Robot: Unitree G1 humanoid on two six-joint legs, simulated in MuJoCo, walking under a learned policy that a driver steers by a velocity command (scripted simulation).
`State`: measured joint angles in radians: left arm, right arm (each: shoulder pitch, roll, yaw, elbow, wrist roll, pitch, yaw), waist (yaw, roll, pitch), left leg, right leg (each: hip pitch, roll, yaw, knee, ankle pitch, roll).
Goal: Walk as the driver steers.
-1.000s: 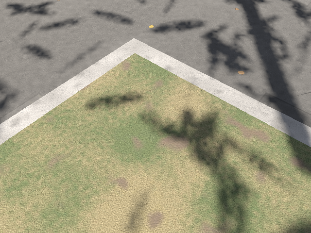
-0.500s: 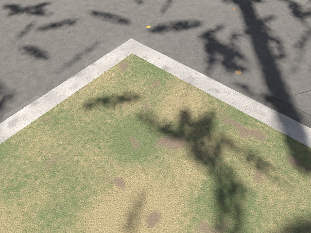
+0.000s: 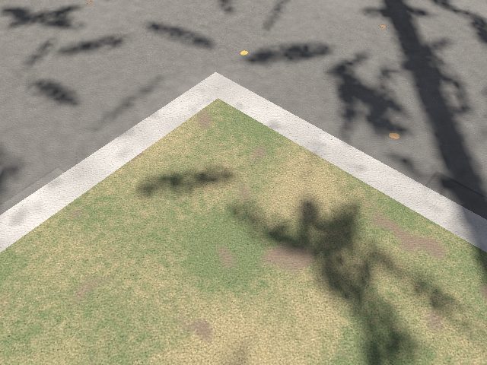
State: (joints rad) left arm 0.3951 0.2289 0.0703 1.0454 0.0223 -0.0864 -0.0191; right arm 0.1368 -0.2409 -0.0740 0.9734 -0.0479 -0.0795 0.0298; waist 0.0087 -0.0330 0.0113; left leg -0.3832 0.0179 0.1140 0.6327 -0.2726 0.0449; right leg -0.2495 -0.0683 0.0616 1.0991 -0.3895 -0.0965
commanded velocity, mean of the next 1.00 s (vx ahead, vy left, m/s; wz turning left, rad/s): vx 0.45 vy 0.00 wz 0.00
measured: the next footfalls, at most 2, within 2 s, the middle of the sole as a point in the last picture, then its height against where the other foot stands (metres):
right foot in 0.42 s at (279, 350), level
left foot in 0.82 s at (224, 275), level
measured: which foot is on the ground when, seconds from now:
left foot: down 0.00-0.44, up 0.46-0.80, down 0.82-1.00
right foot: up 0.00-0.40, down 0.42-0.82, up 0.84-1.00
